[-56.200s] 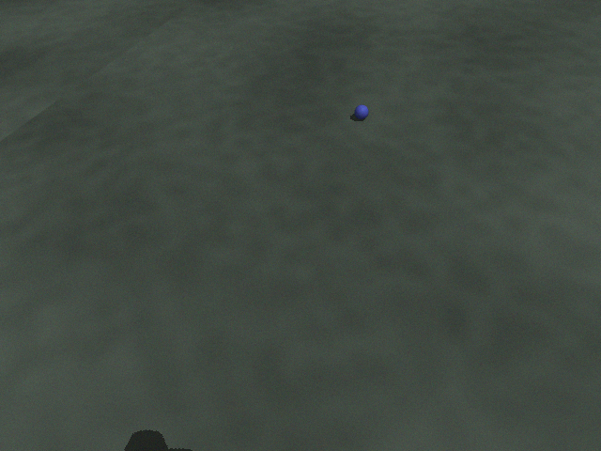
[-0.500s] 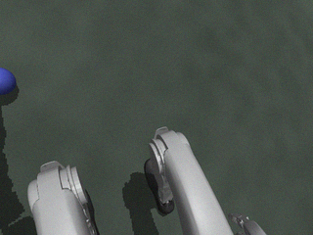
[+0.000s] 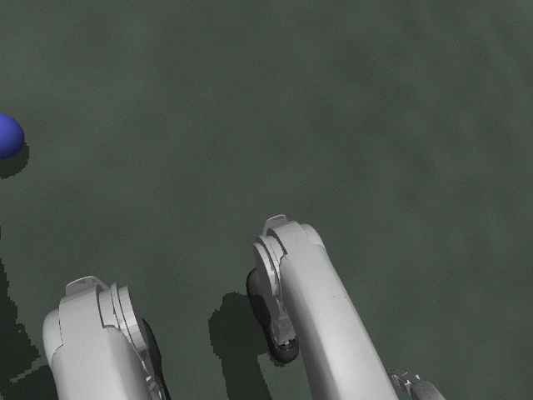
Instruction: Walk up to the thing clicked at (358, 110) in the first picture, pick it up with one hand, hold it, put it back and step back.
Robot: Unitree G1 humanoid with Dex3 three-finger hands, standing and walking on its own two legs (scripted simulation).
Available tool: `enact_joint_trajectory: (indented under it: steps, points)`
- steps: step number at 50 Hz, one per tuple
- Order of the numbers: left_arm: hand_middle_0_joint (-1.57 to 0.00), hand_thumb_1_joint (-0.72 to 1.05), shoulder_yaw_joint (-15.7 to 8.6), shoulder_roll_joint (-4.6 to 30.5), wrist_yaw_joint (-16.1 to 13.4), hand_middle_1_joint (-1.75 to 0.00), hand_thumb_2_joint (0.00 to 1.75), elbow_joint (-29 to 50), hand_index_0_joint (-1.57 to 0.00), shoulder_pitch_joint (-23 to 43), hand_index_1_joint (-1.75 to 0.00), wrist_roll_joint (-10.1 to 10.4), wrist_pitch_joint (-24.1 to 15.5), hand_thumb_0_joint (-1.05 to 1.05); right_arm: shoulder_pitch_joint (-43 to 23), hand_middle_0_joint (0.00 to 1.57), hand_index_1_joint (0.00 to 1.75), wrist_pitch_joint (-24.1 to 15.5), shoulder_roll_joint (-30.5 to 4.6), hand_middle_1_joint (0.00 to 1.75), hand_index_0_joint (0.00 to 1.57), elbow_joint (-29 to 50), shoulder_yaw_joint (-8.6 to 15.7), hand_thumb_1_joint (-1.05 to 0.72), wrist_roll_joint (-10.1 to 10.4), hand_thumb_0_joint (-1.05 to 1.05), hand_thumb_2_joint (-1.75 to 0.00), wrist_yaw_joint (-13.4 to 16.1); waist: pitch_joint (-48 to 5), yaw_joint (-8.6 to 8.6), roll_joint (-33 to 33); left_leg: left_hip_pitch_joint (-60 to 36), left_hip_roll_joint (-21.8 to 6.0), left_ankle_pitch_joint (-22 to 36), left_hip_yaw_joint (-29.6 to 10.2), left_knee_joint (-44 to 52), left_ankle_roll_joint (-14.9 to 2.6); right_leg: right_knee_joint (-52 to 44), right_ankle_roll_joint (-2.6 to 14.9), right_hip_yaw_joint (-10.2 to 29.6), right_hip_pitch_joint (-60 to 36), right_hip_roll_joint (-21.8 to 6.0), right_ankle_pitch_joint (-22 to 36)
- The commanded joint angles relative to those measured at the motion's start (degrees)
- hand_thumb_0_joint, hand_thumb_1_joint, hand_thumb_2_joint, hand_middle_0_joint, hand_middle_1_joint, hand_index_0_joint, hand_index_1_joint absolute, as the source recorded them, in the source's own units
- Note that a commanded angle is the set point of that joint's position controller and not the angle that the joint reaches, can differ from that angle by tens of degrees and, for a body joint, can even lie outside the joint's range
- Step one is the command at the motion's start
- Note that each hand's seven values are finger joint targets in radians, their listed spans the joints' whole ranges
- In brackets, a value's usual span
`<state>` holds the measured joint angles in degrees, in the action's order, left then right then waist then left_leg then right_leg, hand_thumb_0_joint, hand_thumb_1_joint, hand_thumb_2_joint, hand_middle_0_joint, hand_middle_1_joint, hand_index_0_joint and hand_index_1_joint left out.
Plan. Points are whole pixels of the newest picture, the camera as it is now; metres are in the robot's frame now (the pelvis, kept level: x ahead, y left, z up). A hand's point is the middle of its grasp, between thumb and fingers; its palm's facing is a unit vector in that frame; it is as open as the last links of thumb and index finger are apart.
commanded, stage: withdraw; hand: left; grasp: from above
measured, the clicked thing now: out of the picture +0.59 +0.30 -0.33
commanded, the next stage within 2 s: approach in 0.98 s
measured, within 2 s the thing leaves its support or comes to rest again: neither
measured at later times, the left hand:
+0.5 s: hand out of the picture +0.57 +0.32 -0.10, palm faces -0.39 -0.06 -0.92, open 12.7 cm
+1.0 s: hand out of the picture +0.58 +0.31 -0.10, palm faces -0.43 -0.06 -0.90, open 12.9 cm
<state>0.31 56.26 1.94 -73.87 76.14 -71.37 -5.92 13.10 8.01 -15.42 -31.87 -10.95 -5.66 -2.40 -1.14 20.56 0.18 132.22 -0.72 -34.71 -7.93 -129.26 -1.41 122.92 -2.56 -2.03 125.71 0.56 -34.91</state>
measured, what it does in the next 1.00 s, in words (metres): stands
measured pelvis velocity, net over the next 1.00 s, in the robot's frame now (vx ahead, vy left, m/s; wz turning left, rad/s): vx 0.00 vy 0.00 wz -0.01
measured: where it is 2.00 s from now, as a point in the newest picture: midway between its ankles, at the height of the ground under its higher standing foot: (217, 358)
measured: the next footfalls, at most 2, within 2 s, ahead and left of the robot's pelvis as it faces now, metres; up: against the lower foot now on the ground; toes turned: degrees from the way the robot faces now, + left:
none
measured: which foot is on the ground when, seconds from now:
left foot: down 0.00-1.00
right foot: down 0.00-1.00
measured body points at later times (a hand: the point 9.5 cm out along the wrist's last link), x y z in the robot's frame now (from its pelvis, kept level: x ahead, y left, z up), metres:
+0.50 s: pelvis +0.00 +0.00 -0.01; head +0.26 +0.08 +0.35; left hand +0.58 +0.32 -0.05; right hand +0.03 -0.27 -0.09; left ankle +0.09 +0.12 -0.34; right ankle +0.12 -0.15 -0.34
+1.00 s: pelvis +0.00 +0.00 +0.00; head +0.27 +0.09 +0.35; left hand +0.59 +0.31 -0.05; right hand +0.02 -0.27 -0.07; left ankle +0.09 +0.12 -0.34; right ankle +0.12 -0.15 -0.34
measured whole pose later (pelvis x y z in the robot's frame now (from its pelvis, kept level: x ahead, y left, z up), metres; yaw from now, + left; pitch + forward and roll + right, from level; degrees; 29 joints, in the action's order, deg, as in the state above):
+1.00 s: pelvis +0.00 +0.00 +0.00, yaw -1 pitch +37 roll -12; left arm 1.2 55.9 0.4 -75.7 75.8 -72.2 -7.0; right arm 12.6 9.3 -16.9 -30.0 -11.4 -6.3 -2.2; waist -0.6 21.7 -0.1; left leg 131.7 -0.8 -35.2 -8.8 -129.2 -1.1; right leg 122.3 -2.8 -2.8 125.0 0.8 -35.0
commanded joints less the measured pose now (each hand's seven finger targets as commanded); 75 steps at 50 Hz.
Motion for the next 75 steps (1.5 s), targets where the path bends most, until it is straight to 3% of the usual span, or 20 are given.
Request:
enact_joint_trajectory:
  steps: [1,5,9,13,19,23,25,26,28,29,31,34,38,44,47,52,55,57,66,75]
  points:
    - [-0.37,-0.2,0.25,7.38,0.43,-0.68,0.7,7.84,-0.38,18.32,-0.67,0.66,-0.78,0.0,13.56,0.2,0.3,1.08,-17.06,0.3,0.2,0.23,5.7,-0.91,-0.4,0.0,-0.9,1.1,-36.69,2.32,23.36,-37.07,-0.1,8.14,2.17,14.89,0.87,-12.06,5.62,-6.99,-15.37,1.58,8.31]
    - [-0.36,-0.2,-1.08,10.18,0.32,-0.7,0.71,9.67,-0.37,17.85,-0.69,1.09,-2.47,0.0,12.19,0.2,0.3,1.59,-15.85,0.3,0.2,1.16,4.31,-0.91,-0.55,0.0,-0.9,1.12,-36.08,1.11,21.79,-35.43,-0.21,7.65,2.0,14.23,0.64,-11.39,5.5,-6.9,-16.71,1.81,7.77]
    - [-0.33,-0.24,-2.37,11.68,-2.95,-0.72,0.73,11.86,-0.34,22.16,-0.72,0.92,-3.72,0.0,12.62,0.2,0.3,1.23,-15.89,0.3,0.2,0.87,4.33,-0.91,-0.97,0.0,-0.9,0.96,-39.03,2.13,23.58,-35.68,-0.06,10.04,2.75,12.63,0.59,-10.29,5.09,-6.86,-18.17,1.8,10.43]
    - [-0.31,-0.26,-2.23,10.37,-6.69,-0.75,0.75,8.83,-0.32,21.85,-0.74,-0.43,-2.64,0.0,12.76,0.2,0.3,0.56,-16.45,0.3,0.2,0.12,5.01,-0.91,-0.87,0.0,-0.9,0.47,-39.34,2.16,27.39,-39.52,-0.11,10.61,1.91,13.37,1.14,-9.04,5.19,-7.27,-14.25,1.57,10.73]
    - [-0.29,-0.31,-4.34,14.21,-8.46,-0.77,0.78,11.01,-0.29,22.89,-0.76,-1.14,1.06,0.0,12.5,0.2,0.3,0.06,-16.57,0.3,0.2,1.22,5.69,-0.91,-0.66,0.0,-0.9,-0.43,-46.46,0.08,29.37,-39.47,0.17,10.49,4.06,12.92,0.35,-9.37,4.92,-6.23,-18.53,1.77,11.42]
    - [-0.31,-0.29,-4.6,14.97,-6.06,-0.74,0.77,12.38,-0.31,20.49,-0.74,0.12,2.17,0.0,12.8,0.2,0.3,0.31,-16.48,0.3,0.2,1.07,5.79,-0.92,-0.11,0.0,-0.9,-0.44,-43.94,0.13,25.34,-35.76,0.16,7.74,4.29,13.16,-0.04,-10.68,5.09,-6.22,-19.65,2.0,9.06]
    - [-0.31,-0.28,-3.25,12.19,-3.76,-0.74,0.76,10.7,-0.32,17.76,-0.74,0.82,1.98,0.0,12.72,0.2,0.3,0.43,-17.04,0.3,0.2,0.86,6.17,-0.92,0.0,0.0,-0.9,-0.14,-40.46,0.96,22.97,-34.78,0.25,7.59,4.13,12.88,0.04,-11.83,5.4,-6.26,-18.47,1.76,8.43]
    - [-0.32,-0.27,-4.95,15.15,-2.81,-0.74,0.76,14.38,-0.32,20.28,-0.74,1.16,1.08,0.0,12.36,0.2,0.3,0.35,-17.49,0.3,0.2,1.65,6.08,-0.92,-0.14,0.0,-0.9,0.17,-41.43,0.93,22.34,-34.82,0.14,7.33,3.98,12.3,-0.04,-11.95,5.46,-6.2,-19.15,1.87,8.17]
    - [-0.3,-0.29,-2.7,11.02,-0.34,-0.76,0.77,10.74,-0.31,16.49,-0.76,1.75,0.03,0.0,13.05,0.2,0.3,0.53,-17.12,0.3,0.2,0.88,6.15,-0.92,-0.17,0.0,-0.9,0.37,-39.58,1.16,22.13,-34.44,0.32,7.75,4.28,12.43,0.11,-12.89,5.42,-6.1,-20.05,1.65,8.45]
    - [-0.3,-0.29,-5.23,14.85,0.11,-0.76,0.77,14.67,-0.3,18.21,-0.76,2.06,-1.16,0.0,12.75,0.2,0.3,0.68,-16.74,0.3,0.2,1.37,5.69,-0.92,-0.38,0.0,-0.9,0.55,-40.53,0.54,21.19,-34.37,0.04,6.25,3.92,12.6,0.01,-12.98,5.44,-6.21,-20.3,1.8,6.95]
    - [-0.3,-0.3,-2.79,11.18,1.26,-0.76,0.77,13.36,-0.3,18.92,-0.76,2.46,-2.63,0.0,12.27,0.2,0.3,0.67,-17.01,0.3,0.2,1.3,5.75,-0.92,-0.46,0.0,-0.9,1.05,-38.69,2.02,20.49,-34.22,0.05,5.36,3.43,12.59,0.22,-13.17,5.62,-6.5,-18.55,1.86,6.29]
    - [-0.29,-0.29,-1.83,10.85,1.43,-0.77,0.77,13.16,-0.3,20.85,-0.76,2.03,-4.28,0.0,12.63,0.2,0.3,0.73,-15.8,0.3,0.2,0.18,4.73,-0.91,-0.67,0.0,-0.9,1.44,-39.06,2.21,22.11,-36.15,-0.29,5.85,2.82,13.17,0.39,-12.48,5.31,-6.81,-18.05,2.06,7.05]
    - [-0.25,-0.33,-1.19,10.76,-0.78,-0.81,0.81,11.54,-0.26,23.19,-0.8,0.76,-3.95,0.0,12.92,0.2,0.3,0.97,-16.94,0.3,0.2,-0.22,5.18,-0.91,-0.91,0.0,-0.9,1.8,-39.21,2.25,26.59,-40.84,-0.23,10.98,1.97,14.0,1.15,-11.38,5.69,-7.23,-15.25,1.69,10.57]
    - [-0.27,-0.31,0.2,10.03,-2.91,-0.79,0.8,5.89,-0.27,20.88,-0.78,-0.9,-1.5,0.0,12.53,0.2,0.3,1.7,-16.66,0.3,0.2,0.28,4.42,-0.91,-1.0,0.0,-0.9,1.2,-36.22,2.24,25.88,-37.15,-0.15,10.76,2.45,14.1,0.86,-10.99,5.57,-7.4,-15.25,1.9,10.45]
    - [-0.28,-0.31,-0.84,11.48,-3.55,-0.78,0.79,7.65,-0.28,20.04,-0.77,-0.99,-0.65,0.0,12.32,0.2,0.3,2.1,-16.09,0.3,0.2,1.22,4.14,-0.91,-0.89,0.0,-0.9,0.66,-40.84,0.9,26.45,-38.18,-0.2,11.99,2.8,14.25,0.68,-10.21,5.16,-7.22,-18.05,2.0,11.46]
    - [-0.23,-0.34,-1.9,10.8,-4.7,-0.82,0.81,6.59,-0.24,17.78,-0.81,0.52,-0.33,0.0,11.93,0.2,0.3,1.84,-16.77,0.3,0.2,2.19,4.19,-0.91,-0.9,0.0,-0.9,0.28,-35.65,2.33,22.77,-33.46,-0.09,8.49,2.41,12.8,0.49,-9.74,5.25,-7.56,-15.93,1.96,8.94]
    - [-0.15,-0.28,-3.47,13.43,-6.53,-0.76,0.74,9.51,-0.16,19.88,-0.74,0.74,-1.26,0.0,11.6,0.2,0.3,0.9,-16.37,0.3,0.2,2.2,4.11,-0.9,-0.78,0.0,-0.9,0.26,-38.44,1.28,24.23,-32.68,0.13,5.49,3.4,11.97,0.31,-9.46,5.01,-6.79,-17.25,1.93,7.09]
    - [-0.18,-0.4,-4.35,14.24,-7.6,-0.88,0.85,10.82,-0.19,20.39,-0.88,0.36,-1.33,0.0,12.14,0.2,0.3,0.33,-16.84,0.3,0.2,1.73,4.46,-0.9,-0.85,0.0,-0.89,0.08,-42.84,0.9,25.91,-35.67,0.17,7.63,3.44,11.11,0.5,-8.62,4.97,-6.84,-17.63,1.84,8.92]
    - [-0.12,-0.48,-0.95,8.88,-9.15,-0.99,0.93,-0.37,-0.12,16.15,-0.99,-0.75,-2.31,0.0,12.16,0.2,0.3,-1.67,-17.35,0.3,0.2,-0.66,3.41,-0.9,-1.83,0.0,-0.9,-0.55,-31.3,4.65,20.86,-28.36,0.31,4.22,1.98,7.72,0.39,-6.53,4.88,-8.34,-11.91,1.75,6.26]
    - [-0.06,-0.54,-3.25,17.36,-16.24,-1.05,0.98,-1.74,-0.07,17.17,-1.04,-2.93,-5.85,0.0,9.45,0.2,0.3,-3.77,-19.24,0.3,0.2,-0.34,-0.37,-0.9,-3.47,0.0,-0.89,-1.08,-34.07,5.02,26.82,-34.07,-0.51,10.85,0.45,4.22,1.3,-2.12,4.68,-10.12,-12.92,1.85,11.01]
